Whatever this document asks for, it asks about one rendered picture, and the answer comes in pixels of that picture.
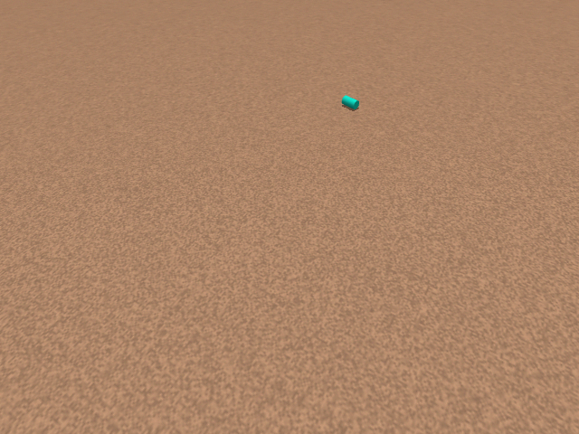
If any can can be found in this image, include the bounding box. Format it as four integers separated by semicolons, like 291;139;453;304
342;96;359;109

